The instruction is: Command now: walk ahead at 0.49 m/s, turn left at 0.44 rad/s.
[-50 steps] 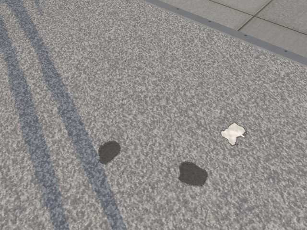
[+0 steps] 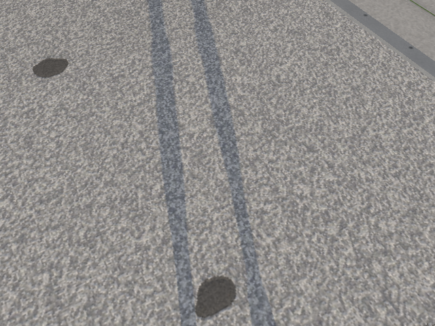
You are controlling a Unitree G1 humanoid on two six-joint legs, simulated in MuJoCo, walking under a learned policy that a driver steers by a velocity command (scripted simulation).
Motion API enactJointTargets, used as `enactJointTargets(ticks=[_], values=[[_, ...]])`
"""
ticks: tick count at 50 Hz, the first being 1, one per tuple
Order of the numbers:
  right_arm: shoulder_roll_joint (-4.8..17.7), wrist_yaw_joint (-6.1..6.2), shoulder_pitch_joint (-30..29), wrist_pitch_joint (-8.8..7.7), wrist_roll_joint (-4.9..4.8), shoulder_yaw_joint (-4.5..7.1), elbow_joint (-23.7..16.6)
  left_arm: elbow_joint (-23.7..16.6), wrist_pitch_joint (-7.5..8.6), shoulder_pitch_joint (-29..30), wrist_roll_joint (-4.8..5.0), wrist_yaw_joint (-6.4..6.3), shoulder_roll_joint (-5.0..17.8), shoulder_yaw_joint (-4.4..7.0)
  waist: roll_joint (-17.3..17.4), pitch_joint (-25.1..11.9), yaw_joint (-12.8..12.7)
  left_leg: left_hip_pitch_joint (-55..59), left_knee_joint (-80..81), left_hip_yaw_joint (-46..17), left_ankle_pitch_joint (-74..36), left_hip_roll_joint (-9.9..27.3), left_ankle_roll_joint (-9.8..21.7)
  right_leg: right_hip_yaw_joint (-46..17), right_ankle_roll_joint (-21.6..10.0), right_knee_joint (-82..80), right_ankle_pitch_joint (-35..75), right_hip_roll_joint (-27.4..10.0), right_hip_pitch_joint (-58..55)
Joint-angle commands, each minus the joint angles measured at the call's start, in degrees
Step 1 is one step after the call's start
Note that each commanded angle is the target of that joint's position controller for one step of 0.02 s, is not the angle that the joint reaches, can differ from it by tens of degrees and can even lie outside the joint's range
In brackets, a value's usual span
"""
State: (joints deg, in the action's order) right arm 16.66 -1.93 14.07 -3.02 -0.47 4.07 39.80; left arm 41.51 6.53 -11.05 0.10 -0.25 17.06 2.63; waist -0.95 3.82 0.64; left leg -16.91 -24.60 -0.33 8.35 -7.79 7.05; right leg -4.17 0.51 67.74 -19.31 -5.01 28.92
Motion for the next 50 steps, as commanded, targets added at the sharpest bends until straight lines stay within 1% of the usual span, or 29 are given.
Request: enactJointTargets(ticks=[1,3,6,10,13,15,16,17,18,19,20,21,22,23,24,27,33,36,38,40,41,42,43,44,45,46,47,48,50], values=[[6.5,0.86,-2.2,-1.71,0.07,1.53,-4.2,-2.4,-0.83,-4.6,-1.02,-0.27,5.5,1.52,1.5,-5.3,-2.5,4.0,12.9,-16.5,-15.6,16.3,11.2,0.5,2.6,-5.3,4.6,-2.9,5.1],[7.3,1.52,-0.2,-1.7,0.14,1.59,-2.9,-3.7,-1.14,-0.5,-1.15,-0.42,4.0,0.83,2.6,-4.0,-1.0,2.2,13.3,-12.5,-17.5,14.5,9.9,1.5,3.8,-12.7,11.5,-2.8,6.0],[7.7,1.91,2.2,-1.34,-0.25,1.44,-1.5,-4.8,-0.59,6.0,-0.74,0.06,2.5,0.02,3.8,-3.5,2.3,2.0,12.4,-8.7,-11.9,11.9,6.4,2.7,3.4,-27.1,24.5,-0.7,2.7],[8.7,1.76,6.2,-1.06,-0.55,1.45,0.7,-6.5,0.19,12.1,0.39,1.26,3.7,0.17,5.0,-2.0,5.2,8.0,10.5,-12.2,-6.0,15.6,6.1,2.5,1.8,-35.4,26.7,1.1,3.2],[9.0,2.05,7.6,-0.36,-0.45,1.6,1.8,-7.3,0.7,12.1,0.3,2.1,5.1,0.76,6.1,-1.9,4.2,15.3,6.6,-15.7,-10.4,19.3,5.1,2.1,-0.9,-38.6,19.2,2.0,4.5],[9.3,2.23,6.1,0.14,-0.46,1.7,1.7,-6.2,0.93,6.6,0.29,2.1,6.5,1.57,7.3,-4.0,0.4,16.8,1.0,-15.1,-22.2,18.7,3.4,4.0,-3.4,-41.0,15.4,3.9,-2.9],[8.0,2.21,5.5,0.27,-0.15,1.16,1.4,-4.2,1.05,-0.7,0.05,1.77,8.5,2.66,6.0,-9.2,-3.3,14.8,-8.0,-12.3,-28.2,15.5,1.8,4.2,-5.5,-41.4,17.8,3.7,-14.0],[5.5,2.32,5.4,0.26,0.9,-0.02,-0.1,-3.0,1.0,-10.7,-0.74,1.39,11.9,3.44,0.6,-18.5,-7.1,5.7,-24.3,-9.1,-17.5,11.6,-0.5,-6.1,-9.6,-39.3,19.7,-5.7,-30.6],[0.7,2.09,14.3,-0.79,-0.33,-1.32,-0.2,-0.8,0.42,-14.7,-0.58,1.85,15.5,4.62,-16.9,-25.0,-3.7,-17.1,-44.1,-4.9,18.6,2.0,-5.0,-32.4,-19.1,-44.2,7.2,-17.3,-50.0],[5.8,1.98,11.3,-1.31,-0.97,-0.65,0.3,-0.8,0.19,-15.4,0.81,2.09,9.6,3.18,-11.7,-22.7,-6.2,-25.2,-49.8,-9.8,24.1,4.2,-5.0,-39.1,-17.8,-49.8,-5.9,-17.2,-50.0],[8.5,1.81,4.7,-1.56,-1.67,0.19,-1.2,-1.3,-0.12,-11.6,0.69,1.77,7.2,2.35,-6.7,-14.0,-6.7,-28.4,-50.9,-8.5,19.1,7.2,-4.7,-30.5,-15.1,-50.8,-6.4,-15.3,-43.1],[7.8,1.91,0.9,-1.73,-1.09,-0.08,-2.2,-2.0,-0.53,-7.8,0.0,1.62,6.6,1.96,-2.0,-9.3,-5.3,-27.2,-48.6,-6.0,14.4,9.9,-4.8,-24.1,-13.8,-51.8,-0.6,-12.8,-35.4],[7.2,1.85,-0.8,-1.86,-0.19,0.05,-2.7,-2.0,-0.68,-5.6,-0.37,1.67,5.7,1.56,-1.1,-5.6,-4.0,-26.1,-45.0,-5.4,11.4,11.5,-5.1,-20.0,-13.9,-53.3,5.5,-10.9,-29.3],[6.5,1.75,0.2,-1.69,0.0,0.19,-2.6,-2.1,-0.48,-4.5,-0.84,1.64,4.8,1.17,-2.7,-5.1,-2.2,-22.8,-42.5,-5.4,9.3,13.1,-5.3,-16.8,-13.5,-54.7,10.1,-9.1,-25.7],[5.5,1.68,1.6,-1.37,-0.16,0.06,-2.1,-1.9,-0.34,-4.1,-0.7,1.72,4.4,1.07,-4.0,-5.1,-1.3,-20.7,-40.7,-4.9,8.5,13.4,-5.8,-14.5,-13.5,-55.9,12.8,-7.9,-23.8],[3.5,1.84,0.7,-0.64,0.24,-0.51,-2.4,-0.7,0.03,-4.7,0.16,1.52,6.0,1.53,-3.7,-4.0,-0.6,-21.1,-34.3,-3.2,6.0,14.2,-7.4,-9.1,-14.8,-58.5,20.1,-7.3,-21.0],[1.6,1.16,-10.3,-1.61,0.05,-1.42,-4.7,2.1,-1.03,-8.3,0.79,0.76,8.3,2.09,-2.7,-1.8,-4.4,-18.5,-13.2,-0.9,-11.4,12.7,-8.2,-1.3,-12.3,-59.7,22.2,-4.7,-21.7],[1.9,0.35,-15.0,-2.08,-0.48,-1.35,-6.2,3.9,-1.74,-11.4,1.11,0.68,8.8,2.24,-2.7,-0.6,-6.0,-18.3,-8.4,-0.6,-12.6,11.7,-7.4,-2.0,-12.0,-58.4,21.5,-6.7,-25.4],[2.5,-0.28,-16.6,-2.37,-0.6,-1.13,-7.2,4.8,-2.39,-12.1,1.26,0.45,9.2,2.46,-3.0,-0.1,-5.6,-19.0,-6.1,-1.0,-9.6,11.2,-6.1,-2.7,-11.3,-56.5,23.3,-8.5,-29.2],[3.6,-0.66,-15.3,-2.59,-0.48,-0.71,-7.2,5.2,-2.99,-11.7,1.31,0.11,10.0,2.8,-3.6,-1.1,-4.1,-16.2,-4.4,-0.5,-5.6,10.4,-4.5,-2.9,-10.3,-53.5,28.7,-9.6,-31.9],[4.6,-0.6,-12.3,-2.65,-0.32,-0.17,-6.5,5.2,-3.24,-10.8,1.31,-0.04,10.6,2.95,-4.1,-3.0,-2.0,-11.2,-3.5,0.8,-4.1,9.0,-3.4,-2.1,-9.6,-49.7,36.6,-9.0,-32.3],[6.5,-0.21,-5.6,-2.69,-0.05,0.98,-4.6,5.2,-3.5,-10.3,1.32,-0.1,10.0,2.68,-3.3,-7.2,1.7,-0.5,-1.6,2.0,-5.1,7.6,-1.9,-0.6,-8.3,-41.6,43.5,-6.6,-30.0],[9.5,0.44,4.1,-2.63,0.47,2.22,-2.5,4.3,-3.43,-10.0,0.57,-0.16,7.9,1.68,-1.4,-14.6,6.1,16.0,-4.1,-2.4,-6.8,12.4,0.8,0.9,-6.4,-28.6,37.4,-3.8,-21.4],[15.2,0.89,10.4,-2.23,1.62,3.57,-1.8,2.7,-2.47,-15.8,0.14,0.1,1.8,-0.23,11.1,-23.7,5.3,39.6,-3.4,-26.0,0.1,27.9,8.7,4.6,-2.0,-5.8,12.2,5.0,2.3],[11.2,0.91,12.1,-1.87,0.86,2.57,-1.4,3.6,-1.52,-15.5,0.84,0.32,3.3,-0.11,15.0,-27.7,6.3,40.6,4.4,-40.0,7.9,31.7,10.5,-2.8,-1.8,3.4,-13.8,7.1,10.2],[8.5,1.04,8.9,-1.79,0.43,1.53,-1.2,2.4,-1.18,-10.8,2.46,0.59,8.2,1.46,10.3,-17.9,6.3,33.1,6.3,-32.6,12.4,30.0,7.9,-4.2,-2.2,7.0,-10.9,4.1,14.9],[7.0,1.13,5.1,-1.77,0.29,0.98,-1.4,1.3,-1.21,-7.2,2.6,0.59,8.2,1.5,7.6,-11.8,4.6,24.7,8.0,-25.0,11.1,27.9,6.1,-2.1,-2.4,5.4,-5.9,1.2,14.8],[5.3,0.92,1.6,-2.01,0.56,0.46,-1.1,1.0,-1.56,-5.5,1.82,0.47,7.5,1.62,5.7,-7.4,2.8,17.2,10.6,-19.8,8.1,25.6,5.3,-1.5,-2.0,2.2,-2.0,-0.5,13.0],[3.6,0.68,-2.3,-3.12,1.13,0.18,-0.7,2.3,-3.27,-8.4,1.57,0.21,5.6,1.87,7.9,-4.8,-0.6,8.6,14.7,-12.0,2.2,22.6,4.1,-2.0,-1.3,-0.8,3.1,-2.6,6.6]])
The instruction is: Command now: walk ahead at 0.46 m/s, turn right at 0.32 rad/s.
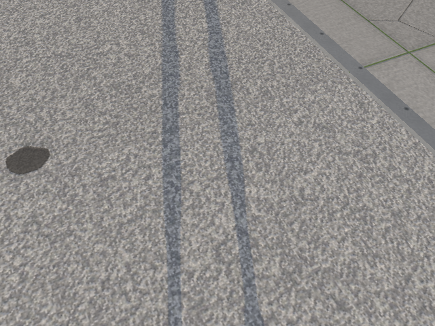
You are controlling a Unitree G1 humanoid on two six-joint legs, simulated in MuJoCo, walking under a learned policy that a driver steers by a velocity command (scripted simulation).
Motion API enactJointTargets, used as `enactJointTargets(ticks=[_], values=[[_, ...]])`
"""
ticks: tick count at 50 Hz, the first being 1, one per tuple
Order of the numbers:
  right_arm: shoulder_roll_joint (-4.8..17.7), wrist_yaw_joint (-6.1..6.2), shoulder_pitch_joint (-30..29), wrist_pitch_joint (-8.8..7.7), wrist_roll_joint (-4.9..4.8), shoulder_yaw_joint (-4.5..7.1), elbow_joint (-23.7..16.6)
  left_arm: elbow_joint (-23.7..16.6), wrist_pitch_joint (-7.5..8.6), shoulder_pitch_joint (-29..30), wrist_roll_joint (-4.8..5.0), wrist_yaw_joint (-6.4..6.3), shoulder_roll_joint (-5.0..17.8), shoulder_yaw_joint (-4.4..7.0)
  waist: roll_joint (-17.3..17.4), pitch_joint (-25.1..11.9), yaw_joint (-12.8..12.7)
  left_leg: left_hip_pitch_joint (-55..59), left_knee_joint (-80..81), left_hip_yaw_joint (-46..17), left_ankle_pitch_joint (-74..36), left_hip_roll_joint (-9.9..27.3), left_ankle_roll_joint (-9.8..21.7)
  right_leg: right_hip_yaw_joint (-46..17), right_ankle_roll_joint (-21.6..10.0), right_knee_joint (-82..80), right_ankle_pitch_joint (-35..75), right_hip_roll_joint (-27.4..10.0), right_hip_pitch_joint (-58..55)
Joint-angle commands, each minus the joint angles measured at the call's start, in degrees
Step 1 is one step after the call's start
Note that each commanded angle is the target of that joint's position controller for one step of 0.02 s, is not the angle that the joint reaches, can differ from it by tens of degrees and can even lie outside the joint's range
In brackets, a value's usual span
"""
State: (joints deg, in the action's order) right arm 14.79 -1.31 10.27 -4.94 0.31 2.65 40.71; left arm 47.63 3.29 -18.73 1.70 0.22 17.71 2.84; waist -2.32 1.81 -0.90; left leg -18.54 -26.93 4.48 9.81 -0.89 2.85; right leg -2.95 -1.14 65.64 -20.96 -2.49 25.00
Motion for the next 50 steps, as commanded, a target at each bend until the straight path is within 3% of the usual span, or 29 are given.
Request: enactJointTargets(ticks=[1,4,7,9,13,15,16,17,18,19,20,21,22,23,24,26,31,35,37,38,39,40,41,42,43,44,47,50], values=[[5.2,0.02,0.5,-1.72,0.61,1.66,-1.2,-3.3,-0.79,-1.6,0.0,-0.46,3.7,1.6,8.4,-1.9,0.1,7.8,17.9,-13.4,-6.6,15.3,8.6,-3.0,1.1,1.0,5.8,-4.8,9.1],[6.9,0.67,-1.2,-2.21,1.11,2.27,0.2,-4.8,-1.73,-0.3,-0.9,-1.05,2.9,1.85,6.8,-0.4,-1.6,6.1,16.5,-3.7,-30.5,14.6,8.5,-2.6,3.2,-4.4,10.8,-3.7,9.9],[8.1,2.11,-1.5,-1.02,0.72,2.5,0.8,-6.8,-1.3,4.3,-1.23,0.12,0.9,1.19,6.6,-0.8,0.0,6.7,15.6,3.5,-32.4,11.9,7.0,1.4,3.2,-18.0,21.5,-2.9,6.8],[9.3,2.88,0.6,-0.05,0.33,2.79,1.7,-8.7,-1.2,8.3,-1.37,1.23,0.0,0.88,5.9,-1.6,2.0,10.2,14.3,4.3,-33.0,13.0,7.0,2.9,2.8,-24.1,25.2,-2.2,5.9],[11.1,3.39,1.0,2.23,-1.24,3.63,2.5,-11.9,-1.79,10.4,-1.54,2.91,2.3,1.91,6.3,-2.4,2.0,17.7,8.1,3.9,-34.6,16.6,6.3,4.0,0.3,-29.1,18.2,-1.2,6.7],[11.7,3.88,-0.4,3.27,-2.07,4.04,2.0,-12.3,-1.93,7.3,-1.7,3.31,4.1,2.88,7.0,-3.8,0.0,18.5,0.3,4.2,-40.8,16.6,4.9,6.0,-1.8,-31.1,12.9,1.2,2.8],[11.1,4.06,-1.1,3.72,-2.32,3.92,1.7,-11.4,-1.67,2.7,-1.65,3.12,5.6,3.81,5.6,-6.0,-2.5,17.4,-8.0,5.7,-40.9,14.4,3.1,7.2,-3.4,-35.8,15.9,3.4,-3.6],[10.0,3.9,1.4,3.59,-1.64,3.48,1.7,-10.7,-1.43,-2.0,-1.93,2.02,9.4,5.23,0.1,-9.4,-4.3,11.9,-20.2,6.9,-31.4,9.9,-0.5,2.8,-6.0,-40.4,33.9,2.5,-14.0],[4.5,3.18,6.0,3.11,1.92,1.76,-0.1,-11.8,-1.78,-1.8,-2.14,0.49,15.5,6.34,-14.6,-14.3,0.1,-7.6,-39.8,6.6,16.1,1.8,-5.1,-16.4,-14.7,-35.0,64.9,-11.8,-30.8],[6.0,2.12,6.7,2.51,1.35,1.16,-0.6,-14.1,-1.51,-1.0,-2.92,0.6,14.4,5.46,-13.1,-25.2,-0.7,-17.0,-53.7,-6.1,32.1,-4.6,-6.6,-35.4,-25.3,-39.7,57.0,-20.3,-38.4],[9.6,1.56,2.5,2.51,-0.56,2.09,-0.6,-15.3,-1.58,1.6,-2.43,0.96,11.1,4.75,-4.5,-23.5,-3.0,-19.3,-54.9,-11.1,27.5,-1.2,-5.5,-29.9,-22.8,-42.0,48.4,-17.5,-35.4],[9.2,1.76,-0.6,2.84,-0.98,1.97,-1.6,-15.4,-1.7,4.7,-1.5,0.74,9.0,4.17,-1.2,-17.7,-1.9,-20.7,-51.8,-10.7,22.7,0.6,-5.0,-24.6,-19.3,-42.7,40.1,-14.7,-29.6],[8.6,2.39,-1.7,3.43,-0.26,2.0,-1.1,-15.5,-2.14,6.8,-0.74,0.42,7.3,3.68,2.5,-12.7,-0.6,-20.3,-46.9,-10.3,19.8,2.3,-5.2,-21.2,-16.5,-44.3,34.0,-12.2,-22.8],[9.1,2.89,-1.9,4.15,0.13,2.26,-1.4,-15.7,-2.58,8.6,-0.77,-0.04,6.7,3.41,1.3,-10.3,0.9,-17.3,-42.2,-10.4,17.8,3.2,-5.3,-19.5,-15.2,-45.7,29.6,-10.5,-16.8],[8.6,2.89,-1.5,4.7,0.05,2.2,-1.3,-16.2,-3.06,9.7,-1.44,-0.27,7.0,3.5,-0.7,-9.1,2.0,-13.7,-38.3,-9.4,16.4,2.5,-5.5,-18.2,-14.1,-46.9,27.2,-8.4,-12.4],[6.9,3.08,-0.3,4.95,0.02,1.78,-0.7,-16.6,-3.52,9.9,-2.15,-0.81,8.1,4.05,-2.7,-9.3,2.3,-10.4,-31.1,-8.3,15.5,0.9,-6.5,-16.7,-13.8,-47.1,28.6,-6.8,-9.9],[6.4,3.04,-1.9,5.15,-0.18,1.57,-0.6,-17.1,-4.65,10.3,-1.59,-2.04,9.3,4.75,-4.8,-10.7,1.0,-5.9,-20.8,-9.2,9.4,-0.2,-7.4,-18.8,-12.0,-47.4,14.8,-5.1,-7.4],[6.6,2.19,-1.5,4.48,-0.33,1.81,-0.8,-17.0,-5.37,10.2,-1.92,-1.7,7.6,4.02,-7.0,-9.9,0.0,-2.6,-13.2,-7.9,8.6,0.3,-6.0,-21.0,-10.3,-45.7,8.8,-5.4,-7.8],[5.9,1.49,0.9,3.86,-0.02,1.9,-0.2,-16.7,-5.78,10.3,-1.54,-1.68,6.5,3.38,-7.0,-9.2,1.6,3.8,-2.5,-6.0,3.0,0.2,-3.9,-20.2,-8.0,-43.0,7.4,-3.8,-5.9],[7.4,1.41,1.4,3.68,0.88,2.26,-0.5,-16.0,-5.72,8.0,-1.62,-1.69,5.0,2.88,-4.2,-8.3,1.4,7.3,2.6,-9.3,1.0,4.1,-1.9,-18.1,-5.2,-39.8,3.7,-1.3,-3.3],[11.8,1.68,1.2,3.71,2.18,2.94,-1.5,-16.1,-5.47,5.2,-2.4,-1.64,2.1,2.01,8.7,-8.2,-1.1,10.3,7.7,-22.0,-3.6,16.0,2.9,-10.4,-1.2,-27.5,-6.8,5.9,1.8],[12.5,1.53,0.5,3.63,3.46,3.15,-1.0,-17.8,-4.67,7.9,-1.95,-1.71,4.7,2.9,19.5,-5.2,-0.5,3.3,13.2,-34.5,3.2,22.8,11.4,-4.9,1.0,-19.4,-13.0,8.9,6.2],[10.9,1.72,-1.3,3.16,2.97,2.81,-2.4,-16.9,-4.32,9.2,-1.88,-1.88,8.1,3.85,14.3,-3.6,0.8,2.4,15.2,-34.1,15.3,21.0,11.9,-7.5,1.8,-11.6,-9.4,6.7,6.8],[10.8,2.12,-1.5,3.04,1.44,2.98,-1.9,-16.0,-4.3,8.8,-1.69,-1.67,8.4,4.21,12.6,-2.7,0.4,4.4,15.4,-31.4,22.6,18.3,9.6,-6.5,2.2,-8.0,-5.7,6.8,9.9],[10.1,2.43,-0.9,2.87,0.15,2.68,-1.4,-14.3,-4.49,7.1,-1.92,-1.64,6.8,3.87,12.1,-2.3,0.4,7.3,15.7,-29.0,24.4,16.1,7.8,-5.7,3.2,-5.8,-3.3,6.2,12.0],[9.5,2.7,0.4,2.83,-0.54,2.49,-0.6,-13.8,-4.36,6.8,-2.02,-1.43,5.7,3.55,11.7,-1.0,1.0,9.5,16.1,-28.1,23.7,15.7,7.5,-5.2,3.8,-4.8,-0.7,5.3,14.5],[9.0,3.2,4.8,2.76,-0.59,2.36,0.6,-14.1,-2.72,10.7,-1.42,-0.79,3.0,2.5,10.7,-0.5,3.5,12.8,17.0,-22.8,18.2,13.4,7.1,0.7,4.2,-9.9,3.3,3.1,14.5],[10.2,3.25,7.0,2.51,-0.85,2.76,1.4,-14.7,-1.13,14.0,-0.93,-0.42,0.6,1.42,12.4,-0.8,5.3,11.9,16.9,-19.0,12.9,12.6,7.0,3.2,3.7,-22.2,3.5,2.5,7.2]])
Over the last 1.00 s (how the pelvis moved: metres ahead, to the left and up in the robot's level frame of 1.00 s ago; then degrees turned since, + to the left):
0.56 0.01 0.00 2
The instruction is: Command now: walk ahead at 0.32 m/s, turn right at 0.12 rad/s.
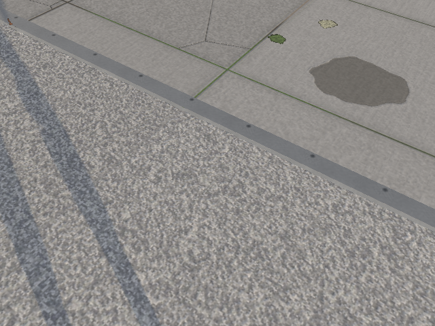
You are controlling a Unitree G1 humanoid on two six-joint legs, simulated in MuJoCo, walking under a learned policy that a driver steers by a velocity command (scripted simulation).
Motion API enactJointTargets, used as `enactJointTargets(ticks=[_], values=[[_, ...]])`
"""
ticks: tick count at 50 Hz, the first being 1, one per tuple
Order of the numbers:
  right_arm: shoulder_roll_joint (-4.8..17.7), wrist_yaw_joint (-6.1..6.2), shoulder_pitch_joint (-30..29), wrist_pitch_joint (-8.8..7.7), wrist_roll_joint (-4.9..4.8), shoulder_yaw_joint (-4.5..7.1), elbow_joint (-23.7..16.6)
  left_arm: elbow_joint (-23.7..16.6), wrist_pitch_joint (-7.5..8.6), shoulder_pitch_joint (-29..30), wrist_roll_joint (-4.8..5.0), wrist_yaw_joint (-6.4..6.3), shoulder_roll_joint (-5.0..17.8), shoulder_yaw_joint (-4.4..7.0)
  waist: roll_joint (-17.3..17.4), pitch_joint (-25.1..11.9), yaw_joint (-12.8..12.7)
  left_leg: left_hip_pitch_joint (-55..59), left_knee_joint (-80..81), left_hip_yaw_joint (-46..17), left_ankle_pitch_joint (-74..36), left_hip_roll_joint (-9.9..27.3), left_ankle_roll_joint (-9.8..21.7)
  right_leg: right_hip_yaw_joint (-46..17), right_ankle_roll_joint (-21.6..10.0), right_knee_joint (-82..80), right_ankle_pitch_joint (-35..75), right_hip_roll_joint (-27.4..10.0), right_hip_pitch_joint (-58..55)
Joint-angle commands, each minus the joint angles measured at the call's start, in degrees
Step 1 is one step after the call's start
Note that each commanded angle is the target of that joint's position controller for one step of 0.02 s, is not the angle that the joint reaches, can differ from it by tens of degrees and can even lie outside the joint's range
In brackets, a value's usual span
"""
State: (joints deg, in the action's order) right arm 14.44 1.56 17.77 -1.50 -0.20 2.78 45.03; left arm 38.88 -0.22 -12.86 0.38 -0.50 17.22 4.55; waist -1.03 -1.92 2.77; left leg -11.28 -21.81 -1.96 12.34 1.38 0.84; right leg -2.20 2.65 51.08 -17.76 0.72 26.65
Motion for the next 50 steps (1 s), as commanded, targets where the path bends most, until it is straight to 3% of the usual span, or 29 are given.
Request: enactJointTargets(ticks=[1,3,5,7,8,9,10,11,12,14,17,21,23,27,28,29,30,31,32,33,34,35,36,37,39,41,44,47,50], values=[[11.1,0.24,-0.1,-0.95,-0.5,2.81,-2.7,-5.8,2.76,8.2,0.6,0.48,0.9,-0.42,11.7,3.0,1.8,3.4,11.8,-11.9,9.9,10.4,9.4,3.1,-0.5,-11.3,-0.7,-0.5,2.4],[12.3,-0.29,1.0,-0.9,-0.98,3.11,-2.2,-5.4,3.27,7.5,0.92,0.83,2.0,-0.23,12.0,3.5,1.6,1.2,11.2,-12.2,10.7,11.4,10.4,4.1,-1.5,-16.5,-2.0,-0.1,-2.4],[12.5,-0.8,0.2,-0.56,-1.74,3.05,-2.0,-4.1,3.77,4.3,1.18,1.12,2.4,-0.04,10.7,3.7,-0.6,-2.4,9.5,-12.2,11.7,11.6,10.4,5.0,-3.3,-24.7,3.6,0.4,-10.0],[9.8,-1.23,-0.1,-0.65,-1.43,2.07,-1.8,-1.5,3.84,-2.1,1.29,0.81,3.5,0.6,8.2,1.4,-4.1,-8.8,4.1,-10.2,10.6,9.5,8.0,4.0,-5.2,-28.9,6.1,0.2,-23.2],[6.0,-1.66,-1.7,-1.16,-0.56,0.84,-2.3,-0.3,3.84,-8.3,1.29,0.29,5.0,1.05,4.5,-1.7,-7.1,-15.2,-5.7,-6.2,10.5,6.2,4.9,-3.6,-6.8,-30.3,3.2,-5.8,-32.8],[1.8,-1.94,-2.9,-2.55,0.19,-0.3,-5.1,0.1,3.47,-12.9,0.28,-0.11,11.6,2.5,-10.8,-4.3,-7.7,-29.3,-24.7,2.9,14.1,-0.7,0.7,-22.8,-12.7,-34.0,-5.7,-18.0,-41.7],[7.0,-1.58,-6.1,-3.72,-1.04,1.0,-6.8,0.9,3.88,-15.4,-0.24,0.53,12.5,2.94,-11.9,-1.2,-9.6,-37.7,-36.5,0.5,20.2,-0.3,0.3,-34.7,-19.1,-38.9,-14.8,-23.8,-37.6],[9.9,-1.79,-6.4,-4.19,-1.92,2.0,-6.7,0.8,4.54,-12.9,-0.13,0.82,8.8,1.63,-8.6,3.4,-8.1,-41.3,-41.9,-1.8,16.1,2.7,1.1,-32.3,-19.0,-39.8,-18.6,-22.0,-35.4],[9.6,-2.15,-6.1,-4.38,-1.97,2.01,-5.9,0.4,4.98,-10.4,-0.28,1.02,6.6,0.86,-8.1,5.2,-6.8,-41.8,-42.8,-1.7,10.9,3.9,1.7,-27.4,-17.6,-40.6,-15.7,-19.1,-33.3],[8.6,-2.65,-6.7,-4.47,-0.61,2.0,-5.4,0.1,5.02,-6.9,-0.25,1.22,5.0,0.12,-5.9,6.8,-5.0,-40.2,-39.9,-1.6,3.8,5.8,1.2,-19.7,-15.7,-42.2,-3.1,-15.8,-29.4],[5.9,-3.26,-8.7,-4.1,-0.23,1.18,-5.8,0.6,4.88,-6.6,-0.24,0.84,5.0,0.13,-4.6,6.0,-4.5,-35.8,-32.6,0.7,-4.0,5.3,-1.1,-10.9,-15.2,-43.9,11.9,-12.6,-25.5],[3.3,-3.79,-16.0,-4.09,-0.48,-0.19,-8.0,2.6,4.7,-9.2,0.27,0.15,7.0,0.63,-4.4,6.5,-6.5,-26.4,-16.5,2.7,-14.5,2.6,-2.1,-4.3,-13.8,-44.2,16.7,-10.6,-20.3],[3.9,-4.25,-18.6,-4.07,-0.84,-0.21,-9.0,3.9,4.75,-11.1,0.77,0.07,8.0,0.92,-4.3,7.2,-7.0,-23.8,-12.6,2.3,-16.7,1.9,-1.4,-4.4,-13.6,-44.3,15.7,-12.3,-20.8],[6.3,-4.96,-19.4,-4.2,-0.9,0.48,-10.1,5.7,4.11,-11.5,1.17,-0.1,8.9,1.38,-4.0,7.0,-5.0,-21.7,-8.4,1.4,-12.5,1.2,1.8,-4.5,-11.8,-40.3,23.1,-15.5,-27.8],[7.4,-4.86,-17.4,-4.2,-0.77,0.94,-9.8,5.8,3.81,-11.3,0.98,-0.18,9.5,1.57,-4.5,5.2,-3.7,-18.0,-8.2,2.6,-10.2,-0.2,2.8,-3.9,-11.1,-36.9,31.8,-15.2,-29.2],[8.9,-4.49,-12.4,-4.06,-0.61,1.82,-8.6,5.9,3.4,-10.8,0.78,-0.28,9.9,1.61,-4.7,1.4,-0.7,-10.5,-7.7,4.5,-8.8,-2.0,4.2,-2.3,-10.1,-29.8,42.3,-13.8,-29.3],[11.2,-3.86,-3.5,-3.81,-0.6,3.05,-6.1,5.9,3.04,-11.1,0.37,-0.52,8.9,1.06,-4.1,-4.6,3.5,2.7,-8.3,4.9,-9.0,-2.3,6.0,-0.1,-8.4,-18.4,45.6,-11.0,-25.1],[15.6,-3.14,6.4,-3.43,0.01,4.01,-4.5,4.5,3.02,-12.7,-1.23,-0.72,5.5,-0.37,4.1,-13.9,6.1,21.1,-10.5,-8.9,-9.3,9.6,9.6,2.0,-6.3,1.2,26.7,-7.3,-12.2],[18.4,-3.89,7.7,-3.49,0.21,4.25,-3.3,4.3,4.16,-21.4,-0.03,-0.09,-1.7,-2.31,21.0,-22.4,0.8,35.6,-0.3,-38.4,9.6,20.8,18.4,-2.0,-3.4,19.3,-14.6,3.2,6.9],[12.3,-3.8,6.1,-3.51,-0.54,2.79,-3.9,5.0,5.21,-15.6,1.38,0.24,5.3,-0.87,13.8,-17.2,3.5,31.8,5.1,-40.3,16.9,19.2,15.8,-7.0,-4.0,24.5,-14.9,0.3,13.2],[10.6,-3.5,2.1,-3.5,-0.59,2.16,-4.2,3.0,5.77,-9.0,2.46,0.51,7.9,-0.11,9.8,-8.2,3.0,24.0,5.7,-31.2,14.0,17.6,13.5,-4.7,-4.7,24.3,-9.7,-2.5,16.5],[10.1,-3.41,-1.7,-3.5,-0.15,1.91,-4.7,2.5,6.07,-6.0,1.89,0.2,7.2,-0.4,4.1,-3.9,1.2,15.7,6.6,-25.2,6.6,15.6,12.5,-3.1,-4.7,21.6,-4.4,-5.3,14.6],[8.9,-3.5,-4.2,-3.59,0.46,1.65,-4.8,2.4,5.98,-4.7,0.81,0.03,6.6,-0.2,3.4,-0.9,-0.5,9.2,7.9,-20.4,0.5,13.5,12.4,-2.7,-4.5,18.3,-1.1,-7.1,12.5],[7.9,-3.49,-5.5,-3.85,1.18,1.35,-5.0,2.7,5.48,-6.2,0.62,0.12,5.9,-0.16,5.3,-0.8,-2.4,5.3,9.5,-17.6,-2.4,12.1,12.3,-3.3,-4.4,16.9,1.2,-8.5,8.9],[7.5,-3.54,-5.9,-4.61,0.68,1.37,-4.3,3.6,4.33,-7.9,0.55,0.01,3.9,-0.48,5.9,-0.3,-3.9,1.5,12.5,-13.9,-5.2,11.0,13.5,-2.6,-3.5,14.4,2.6,-9.1,6.5],[8.5,-3.31,-5.3,-5.06,0.31,1.64,-3.1,2.6,3.66,-5.2,0.01,-0.21,3.4,-0.63,4.9,2.2,-4.0,-0.6,14.8,-10.9,-7.1,11.0,14.2,-2.1,-2.4,10.2,5.7,-9.7,8.9],[9.6,-2.59,-3.3,-4.71,0.15,1.89,-1.8,1.0,4.01,1.0,-0.38,-0.05,2.8,-0.94,3.6,4.3,-2.4,0.9,16.0,-7.0,-9.9,9.8,13.3,-1.7,-1.3,-0.1,15.3,-9.7,12.2],[10.7,-2.12,-0.8,-4.18,-0.36,2.03,-0.6,-0.2,4.88,7.1,-0.13,0.73,1.5,-1.58,3.2,5.3,0.0,1.8,15.9,-3.1,-11.3,8.3,11.5,0.4,-1.4,-11.4,23.4,-7.8,9.6],[11.7,-2.01,2.9,-3.44,-0.79,2.21,1.3,-1.8,5.38,12.3,0.41,1.71,1.6,-1.83,3.1,6.3,2.1,5.9,14.6,-3.0,-10.9,9.9,11.4,1.1,-1.8,-17.1,24.6,-6.4,9.2]])
Over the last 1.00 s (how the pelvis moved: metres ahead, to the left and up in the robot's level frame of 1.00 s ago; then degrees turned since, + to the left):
0.24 0.00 0.01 -26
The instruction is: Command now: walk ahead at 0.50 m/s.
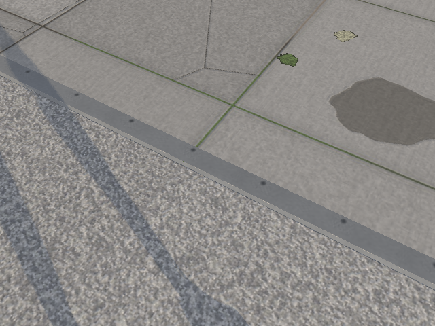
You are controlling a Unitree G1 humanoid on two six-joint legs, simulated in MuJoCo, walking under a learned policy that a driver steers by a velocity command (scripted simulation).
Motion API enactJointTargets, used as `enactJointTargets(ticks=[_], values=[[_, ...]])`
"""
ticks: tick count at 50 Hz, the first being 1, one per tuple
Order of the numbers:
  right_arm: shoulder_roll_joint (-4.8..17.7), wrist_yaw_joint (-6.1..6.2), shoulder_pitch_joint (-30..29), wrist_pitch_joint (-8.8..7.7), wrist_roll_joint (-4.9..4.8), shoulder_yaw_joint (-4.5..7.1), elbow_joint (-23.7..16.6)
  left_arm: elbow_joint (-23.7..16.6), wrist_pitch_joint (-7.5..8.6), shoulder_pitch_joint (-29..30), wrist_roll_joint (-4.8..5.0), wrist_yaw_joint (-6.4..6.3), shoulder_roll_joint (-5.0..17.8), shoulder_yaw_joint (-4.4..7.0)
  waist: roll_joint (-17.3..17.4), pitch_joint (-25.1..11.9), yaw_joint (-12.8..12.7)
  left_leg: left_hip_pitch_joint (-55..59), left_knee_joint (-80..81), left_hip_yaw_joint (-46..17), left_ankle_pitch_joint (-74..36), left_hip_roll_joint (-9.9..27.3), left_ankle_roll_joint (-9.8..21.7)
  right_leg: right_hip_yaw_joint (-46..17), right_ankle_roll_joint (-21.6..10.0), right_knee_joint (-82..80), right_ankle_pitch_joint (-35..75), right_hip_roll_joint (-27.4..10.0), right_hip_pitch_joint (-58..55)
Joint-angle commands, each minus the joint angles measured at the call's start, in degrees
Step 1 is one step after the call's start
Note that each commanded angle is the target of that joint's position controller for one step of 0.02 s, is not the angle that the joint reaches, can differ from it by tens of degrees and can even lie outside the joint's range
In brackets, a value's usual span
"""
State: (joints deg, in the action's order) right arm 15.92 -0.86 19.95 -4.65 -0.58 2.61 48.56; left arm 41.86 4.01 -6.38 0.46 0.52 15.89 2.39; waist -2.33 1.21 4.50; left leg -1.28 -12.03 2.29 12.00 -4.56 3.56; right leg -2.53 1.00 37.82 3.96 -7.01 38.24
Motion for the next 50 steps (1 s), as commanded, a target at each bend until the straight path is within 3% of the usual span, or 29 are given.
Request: enactJointTargets(ticks=[1,5,6,7,8,9,10,11,12,13,15,17,19,24,29,32,33,34,35,36,37,38,39,40,41,42,44,47,50], values=[[10.3,0.46,1.6,0.08,-0.48,2.43,-1.7,-5.4,1.27,7.2,0.44,1.03,3.1,0.33,4.5,3.5,0.7,-1.8,3.9,-7.5,-11.1,16.7,8.5,1.4,-0.6,-5.3,1.8,1.7,-1.7],[11.4,0.98,1.8,1.49,-0.73,2.96,-0.4,-6.1,1.62,6.6,0.42,2.06,5.1,0.91,6.2,1.9,-1.5,5.5,-2.2,-8.4,-20.9,19.5,6.7,1.9,-3.5,-9.0,-6.9,3.5,-4.8],[11.8,1.1,0.8,1.78,-0.74,3.04,-0.6,-5.2,1.68,2.7,0.31,1.97,6.3,1.55,6.8,-0.5,-4.0,5.7,-7.0,-7.4,-30.0,18.5,5.8,3.5,-4.7,-10.1,-8.2,5.2,-10.9],[10.9,1.21,0.2,2.11,-0.54,2.62,-0.7,-2.6,1.66,-5.4,0.15,1.56,8.7,2.88,6.0,-5.9,-8.1,3.4,-16.8,-4.9,-36.6,15.6,4.3,5.0,-6.4,-11.2,-7.2,6.8,-22.6],[8.1,1.39,0.4,2.04,0.58,1.34,-2.0,-0.4,1.47,-15.9,-0.37,0.95,12.5,4.13,1.8,-14.7,-12.1,-7.1,-33.1,-2.6,-26.0,12.6,2.2,-3.4,-9.9,-8.5,-5.4,-1.1,-40.4],[1.4,0.81,7.6,0.78,0.64,-0.71,-3.2,0.8,1.14,-19.5,-0.56,0.94,17.7,5.3,-13.2,-21.8,-8.6,-31.5,-54.0,-1.5,8.6,1.7,-2.1,-30.9,-19.3,-13.1,-17.5,-14.4,-61.0],[5.9,0.5,4.7,-0.47,-0.31,0.16,-2.3,0.4,1.07,-20.0,0.07,1.0,11.8,3.75,-10.2,-22.6,-11.0,-38.8,-61.1,-9.4,20.9,2.4,-1.7,-39.3,-19.2,-19.4,-24.9,-15.1,-61.5],[9.5,0.15,-0.6,-1.26,-1.81,1.21,-4.1,0.0,1.11,-15.7,-0.02,0.87,9.6,2.85,-6.8,-13.6,-10.7,-42.9,-62.6,-9.1,16.9,5.6,-1.0,-30.9,-16.5,-20.5,-24.2,-13.3,-54.7],[9.1,0.28,-4.0,-1.56,-1.74,1.06,-4.9,-0.6,1.03,-11.8,-0.23,0.79,8.6,2.48,-2.5,-8.7,-9.1,-41.9,-60.3,-7.1,11.7,8.5,-0.9,-24.0,-15.1,-21.5,-19.1,-11.0,-46.8],[8.5,0.37,-5.4,-1.36,-0.96,1.2,-5.0,-0.8,1.07,-8.8,-0.58,0.87,6.9,2.03,-0.5,-4.9,-7.6,-40.2,-56.8,-6.7,8.2,10.3,-1.3,-18.8,-14.5,-23.4,-14.1,-9.2,-40.1],[6.9,0.38,-2.8,0.15,-0.95,1.33,-3.8,-0.6,1.84,-6.4,-1.18,0.95,5.3,1.68,-2.7,-3.6,-4.8,-34.0,-53.6,-7.4,4.1,12.3,-2.1,-12.5,-13.6,-27.1,-9.7,-7.0,-33.0],[5.1,0.62,-2.3,1.53,-1.09,1.1,-3.5,0.7,2.73,-6.5,-1.08,0.88,6.0,2.01,-2.1,-1.9,-4.0,-33.7,-51.6,-7.9,2.0,12.4,-3.0,-7.4,-13.9,-29.7,-6.2,-6.8,-29.7],[4.9,0.88,-4.9,2.05,-0.9,1.19,-4.5,1.9,3.03,-7.2,-1.43,0.45,6.9,2.4,-1.1,0.1,-4.4,-36.9,-47.3,-9.3,-2.9,12.0,-3.9,-3.4,-13.7,-31.2,-3.6,-6.7,-29.6],[3.4,-0.26,-12.2,1.36,-0.49,0.81,-6.7,3.6,2.67,-7.7,-1.15,-0.53,8.1,2.49,-0.6,2.1,-6.8,-35.7,-30.9,-5.7,-17.8,10.5,-3.7,6.4,-10.8,-32.5,-0.8,-4.6,-31.4],[2.6,-1.9,-19.7,1.35,-0.54,0.34,-11.0,6.5,0.85,-12.2,-0.14,-0.97,9.6,3.12,0.6,4.5,-9.5,-39.5,-23.3,-2.8,-14.8,9.6,-1.6,9.4,-10.1,-29.4,3.7,-8.2,-42.1],[4.2,-2.87,-18.8,1.55,-0.55,1.13,-12.8,6.5,-0.69,-11.0,0.34,-1.57,11.3,3.74,-1.3,2.4,-7.2,-35.5,-22.3,1.1,-6.2,6.6,1.1,11.6,-8.3,-21.6,23.3,-9.3,-46.5],[5.4,-2.92,-15.9,1.79,-0.5,1.85,-12.6,6.2,-1.19,-10.4,0.4,-1.94,12.1,4.01,-2.5,-0.2,-5.3,-30.8,-22.9,2.9,-3.2,4.5,2.3,12.4,-7.6,-16.2,33.2,-9.1,-46.9],[7.4,-2.75,-9.2,1.96,-0.62,3.12,-11.3,5.8,-1.78,-9.7,0.34,-2.29,12.5,4.08,-2.6,-4.0,-1.4,-22.1,-22.0,4.1,-2.5,2.1,3.8,13.5,-6.6,-6.9,38.6,-7.9,-45.1],[10.7,-1.92,0.3,2.19,-0.8,5.05,-9.0,5.3,-1.89,-9.2,0.29,-2.64,11.8,3.7,-0.5,-8.9,3.5,-6.9,-18.8,1.9,-5.3,1.1,6.2,14.6,-4.5,6.6,33.3,-5.5,-37.1],[17.3,-0.64,6.0,2.67,-0.81,6.88,-8.0,2.9,-0.83,-13.3,-1.35,-2.18,6.4,1.89,11.7,-15.4,2.3,15.3,-18.5,-21.4,-3.4,14.8,13.8,14.6,-1.1,28.0,0.7,0.8,-14.3],[17.2,-0.81,4.5,2.04,-1.07,6.17,-9.7,1.5,1.57,-13.6,-1.26,-1.13,3.5,0.42,15.2,-22.9,-0.1,25.5,-8.0,-50.0,5.2,24.0,22.1,2.6,0.3,41.3,-37.8,10.9,1.2],[12.7,-0.94,4.1,1.57,-0.54,4.83,-9.8,0.3,3.42,-6.8,1.04,-0.1,8.5,1.68,9.8,-19.0,3.0,23.4,-5.2,-44.8,6.4,22.7,18.7,-3.8,-1.1,43.1,-34.9,7.1,7.5],[10.8,-0.86,1.6,1.16,-0.37,4.31,-9.8,-1.1,4.37,-3.6,1.96,0.18,8.6,1.54,6.9,-11.9,1.8,15.8,-4.9,-36.5,3.1,20.6,16.3,-2.9,-2.3,39.6,-29.9,4.6,8.5],[9.4,-0.85,-2.2,1.0,-0.41,3.86,-10.4,-0.8,4.64,-3.2,0.83,-0.2,8.0,1.56,2.3,-7.1,-1.1,6.8,-4.4,-30.4,-2.8,18.1,14.5,-2.4,-2.2,33.8,-26.1,2.3,5.8],[7.6,-0.66,-5.2,0.94,-0.09,3.26,-11.3,-0.4,4.2,-3.7,-0.4,-0.56,8.7,2.11,2.7,-4.9,-3.1,0.3,-3.3,-26.0,-8.4,16.1,13.5,-2.4,-1.6,29.3,-23.7,0.7,1.7],[7.2,-0.46,-6.7,0.99,0.4,3.01,-12.2,-0.3,3.45,-4.8,-0.81,-0.51,8.6,2.29,4.1,-4.1,-4.7,-4.0,-2.0,-24.5,-11.4,14.9,13.5,-2.5,-1.0,27.6,-22.2,0.2,-1.5],[7.7,0.06,-7.0,0.79,0.21,3.16,-12.3,-0.2,2.21,-6.3,-1.24,-0.54,7.1,2.1,4.6,-3.7,-5.8,-8.5,-0.5,-20.9,-17.1,13.9,14.0,-1.1,1.0,23.4,-20.1,0.2,-3.6],[8.7,1.07,-4.7,0.62,0.08,3.32,-11.0,-1.5,1.6,-1.7,-1.37,-0.59,5.0,1.28,5.1,-1.8,-4.2,-11.5,0.5,-14.9,-20.3,11.6,12.2,0.4,3.0,11.9,-9.8,0.7,-3.4],[8.9,1.39,-1.9,0.8,-0.1,3.2,-9.5,-2.7,2.12,4.3,-0.9,0.07,3.4,0.49,6.2,-1.0,-1.1,-12.4,0.3,-11.9,-14.5,9.6,9.4,1.4,2.7,-0.8,2.6,3.0,-7.8]])
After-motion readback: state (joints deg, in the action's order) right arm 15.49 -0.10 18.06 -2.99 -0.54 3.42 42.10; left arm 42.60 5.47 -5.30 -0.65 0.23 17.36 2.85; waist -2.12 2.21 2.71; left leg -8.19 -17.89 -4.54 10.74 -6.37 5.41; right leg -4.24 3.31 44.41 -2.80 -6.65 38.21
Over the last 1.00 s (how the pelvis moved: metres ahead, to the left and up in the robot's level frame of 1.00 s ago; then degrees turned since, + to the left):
0.44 0.02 0.00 0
